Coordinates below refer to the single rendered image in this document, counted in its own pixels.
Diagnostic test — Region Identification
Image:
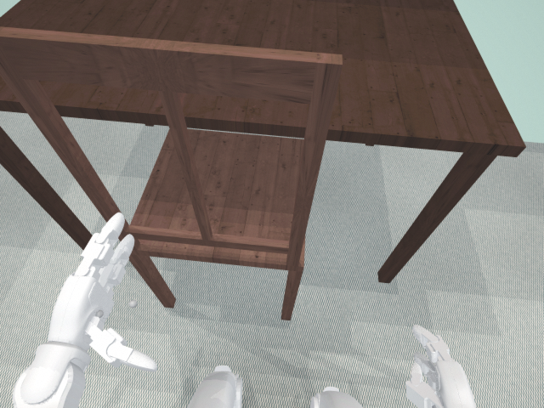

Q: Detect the right robot hand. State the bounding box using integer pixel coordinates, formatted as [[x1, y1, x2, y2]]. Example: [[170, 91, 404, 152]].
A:
[[405, 325, 476, 408]]

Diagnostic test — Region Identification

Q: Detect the table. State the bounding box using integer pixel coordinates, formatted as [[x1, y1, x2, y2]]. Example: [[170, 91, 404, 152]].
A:
[[0, 0, 526, 283]]

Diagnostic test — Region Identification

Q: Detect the robot left thigh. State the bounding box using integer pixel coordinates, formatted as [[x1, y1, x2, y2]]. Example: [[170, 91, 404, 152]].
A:
[[187, 371, 242, 408]]

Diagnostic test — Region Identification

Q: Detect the chair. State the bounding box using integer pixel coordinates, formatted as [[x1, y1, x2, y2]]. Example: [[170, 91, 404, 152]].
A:
[[0, 26, 343, 320]]

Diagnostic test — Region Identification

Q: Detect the left robot shin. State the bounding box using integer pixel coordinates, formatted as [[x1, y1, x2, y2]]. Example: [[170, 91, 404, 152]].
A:
[[215, 365, 231, 372]]

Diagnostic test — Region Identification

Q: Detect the left robot hand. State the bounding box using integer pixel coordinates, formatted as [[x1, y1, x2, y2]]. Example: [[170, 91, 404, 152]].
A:
[[48, 212, 157, 372]]

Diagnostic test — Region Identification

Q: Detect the left robot forearm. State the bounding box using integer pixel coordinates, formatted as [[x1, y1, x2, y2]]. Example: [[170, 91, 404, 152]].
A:
[[13, 342, 91, 408]]

